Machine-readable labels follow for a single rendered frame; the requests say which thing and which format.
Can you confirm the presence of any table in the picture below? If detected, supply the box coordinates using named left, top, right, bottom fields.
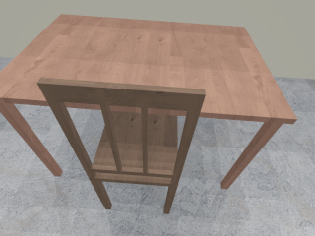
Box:
left=0, top=14, right=297, bottom=190

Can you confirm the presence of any chair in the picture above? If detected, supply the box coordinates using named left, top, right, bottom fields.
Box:
left=37, top=78, right=206, bottom=214

